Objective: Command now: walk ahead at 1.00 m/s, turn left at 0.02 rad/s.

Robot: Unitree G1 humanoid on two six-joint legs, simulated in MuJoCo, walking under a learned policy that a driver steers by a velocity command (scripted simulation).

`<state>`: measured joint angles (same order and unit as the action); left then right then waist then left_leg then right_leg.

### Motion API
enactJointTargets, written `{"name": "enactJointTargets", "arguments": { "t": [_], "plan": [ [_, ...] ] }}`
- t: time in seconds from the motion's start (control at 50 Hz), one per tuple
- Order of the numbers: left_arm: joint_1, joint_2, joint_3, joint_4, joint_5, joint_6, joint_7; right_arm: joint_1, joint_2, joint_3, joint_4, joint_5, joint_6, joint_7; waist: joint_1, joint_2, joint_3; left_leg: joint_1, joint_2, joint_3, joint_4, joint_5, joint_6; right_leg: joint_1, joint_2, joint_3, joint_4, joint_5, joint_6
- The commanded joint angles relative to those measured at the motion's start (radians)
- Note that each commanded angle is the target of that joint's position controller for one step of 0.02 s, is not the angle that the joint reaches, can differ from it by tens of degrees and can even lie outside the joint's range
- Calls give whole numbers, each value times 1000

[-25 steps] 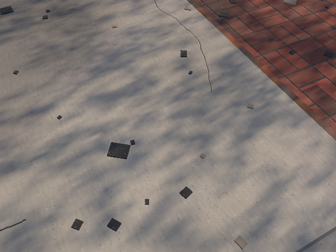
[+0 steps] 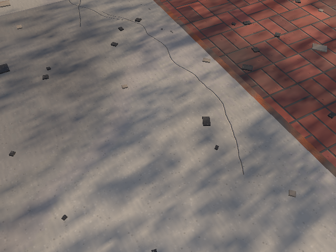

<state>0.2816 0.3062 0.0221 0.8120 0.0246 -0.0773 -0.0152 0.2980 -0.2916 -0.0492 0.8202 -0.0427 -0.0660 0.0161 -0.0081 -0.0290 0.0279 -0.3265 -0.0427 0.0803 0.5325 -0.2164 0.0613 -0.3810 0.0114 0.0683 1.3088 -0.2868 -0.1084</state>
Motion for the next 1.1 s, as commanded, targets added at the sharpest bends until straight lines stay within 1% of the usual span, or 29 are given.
{"name": "enactJointTargets", "arguments": {
  "t": [0.02,0.06,0.1,0.16,0.22,0.26,0.28,0.3,0.32,0.34,0.36,0.38,0.4,0.42,0.48,0.56,0.62,0.66,0.7,0.72,0.74,0.76,0.78,0.8,0.84,0.9,1.0,1.04,1.1],
  "plan": [
    [-19,22,-9,-101,24,16,-24,93,-59,-10,12,22,-29,-2,35,93,13,130,235,-390,-378,-190,139,-263,-104,22,-56,6,26],
    [-141,22,-20,-159,37,19,-30,123,-78,-14,27,35,-41,1,28,81,91,75,208,-349,-458,-125,173,-338,-141,-33,-186,80,64],
    [-254,23,-31,-204,28,6,-37,128,-88,-21,28,38,-46,3,15,60,130,33,167,-285,-499,1,180,-306,-145,-58,-412,225,97],
    [-338,11,-43,-217,5,-5,-53,144,-144,-42,26,57,-57,2,-9,55,105,-3,149,-239,-542,221,158,-62,-84,-109,-665,427,106],
    [-364,54,-27,-223,7,-6,-31,179,-168,-48,40,57,-51,-1,-20,65,63,212,181,-257,-448,468,133,-34,-50,-101,-761,407,87],
    [-211,108,1,-182,10,-13,-6,184,-212,-59,45,40,-40,-9,50,94,-70,312,177,-254,-183,763,100,140,6,-97,-775,221,66],
    [-22,137,19,-128,10,-16,11,154,-228,-64,39,32,-32,-10,145,85,-171,247,140,-237,62,737,82,347,4,-99,-778,158,59],
    [173,202,45,-96,28,-18,35,128,-169,-51,14,25,-32,-10,225,43,-289,63,90,-221,372,514,74,592,-161,44,-744,-48,48],
    [210,287,69,-96,76,-19,40,246,24,-10,-37,66,-35,-9,128,-259,-451,-261,-24,-162,744,-238,56,847,-480,534,-871,-430,-19],
    [154,255,72,-111,49,-8,33,209,-42,-12,-57,73,-28,-10,120,-286,-471,-386,-12,-185,883,-231,74,802,-493,809,-1057,-574,-56],
    [56,163,56,-111,40,-9,32,97,-85,-23,-57,56,-16,-13,105,-158,-259,-461,55,-166,888,-119,76,652,-434,611,-1059,-519,-38],
    [12,96,43,-104,34,-13,27,44,-88,-22,-57,44,-8,-5,92,-55,-152,-446,95,-157,833,-55,68,519,-393,432,-1045,-304,-27],
    [10,70,37,-85,34,-16,26,11,-76,-23,-56,35,3,8,76,-23,-93,-409,120,-157,796,-38,60,424,-345,293,-1061,-129,-4],
    [26,55,32,-62,27,-23,28,24,-54,-21,-67,21,20,19,41,-70,-72,-379,137,-157,779,-39,46,361,-334,208,-1070,-40,0],
    [61,14,25,-5,-6,-48,15,-74,-5,-6,-121,12,65,41,9,-61,2,-434,178,-132,744,-8,29,302,-310,12,-1126,139,30],
    [25,45,32,8,0,-67,12,-219,-7,14,-205,16,70,68,-27,-50,79,-413,175,-68,521,207,34,226,-256,-229,-1190,343,48],
    [67,88,41,29,-2,-64,22,-329,-30,20,-228,15,63,85,-8,8,130,-303,110,64,279,284,81,274,-217,-353,-1226,556,72],
    [108,141,51,29,-4,-49,31,-300,-54,14,-211,20,57,79,-33,-15,79,-204,27,128,224,254,117,393,-229,-383,-1102,1046,88],
    [96,209,70,13,3,-11,46,-118,-101,-6,-164,24,53,61,-144,-67,-39,-12,-41,134,225,129,151,451,-267,-374,-818,1348,85],
    [54,229,78,-8,8,8,48,70,-140,-29,-110,25,52,49,-232,-77,-130,185,-62,102,221,64,180,396,-290,-347,-574,1357,67],
    [32,222,80,-22,14,19,41,250,-185,-61,-43,25,52,26,-291,-31,-204,441,-75,26,155,-2,205,237,-262,-330,-251,1116,72],
    [9,103,56,-46,17,15,22,170,-253,-90,-40,48,67,2,-199,211,-107,516,52,-215,71,-43,240,-63,-55,-314,145,54,106],
    [64,77,41,-179,0,-8,19,94,-370,-107,-96,9,84,7,-82,314,-268,782,265,-804,-109,-90,452,-447,49,-130,414,-221,152],
    [-33,110,33,-198,10,-38,21,122,-330,-108,-118,13,84,-3,-130,94,-274,750,303,-917,-254,-190,435,-517,-16,13,366,-137,138],
    [-81,95,21,-192,15,-50,24,85,-233,-85,-70,23,57,-19,-33,-69,-40,420,239,-763,-295,-58,351,-438,-98,20,135,-79,136],
    [-40,74,12,-175,50,13,20,21,-163,-53,-78,34,11,-24,59,-73,6,121,135,-553,-309,94,315,-257,-151,9,-57,-121,175],
    [-284,-11,-26,-263,20,15,-14,81,-137,-48,-52,44,-28,-4,-26,10,72,-31,27,-360,-400,249,223,-104,-139,-87,-558,333,152],
    [-318,1,-23,-263,7,11,-18,127,-147,-49,-33,56,-37,3,-66,31,54,51,65,-362,-426,357,193,-43,-108,-105,-666,487,119],
    [-348,51,-2,-271,7,9,-10,164,-178,-52,-7,46,-35,-8,-80,46,35,292,120,-348,-343,646,155,-61,-55,-122,-775,413,69]
  ]
}}
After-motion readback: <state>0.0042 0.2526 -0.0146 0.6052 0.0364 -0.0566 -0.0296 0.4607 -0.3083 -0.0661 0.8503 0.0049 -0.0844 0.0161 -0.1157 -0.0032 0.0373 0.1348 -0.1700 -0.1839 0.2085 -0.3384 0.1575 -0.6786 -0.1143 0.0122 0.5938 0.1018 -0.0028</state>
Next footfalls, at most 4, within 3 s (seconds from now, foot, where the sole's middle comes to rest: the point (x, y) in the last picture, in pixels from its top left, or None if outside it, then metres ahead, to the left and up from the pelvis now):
0.30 right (201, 247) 0.51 -0.11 -0.77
0.76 left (124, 174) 0.84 0.22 -0.77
1.18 right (99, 106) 1.26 0.38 -0.77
1.62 left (18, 91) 1.38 0.85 -0.77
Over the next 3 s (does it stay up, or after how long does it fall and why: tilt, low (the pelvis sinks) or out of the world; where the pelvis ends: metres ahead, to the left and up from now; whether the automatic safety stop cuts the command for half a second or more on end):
stays up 2.26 1.26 -0.01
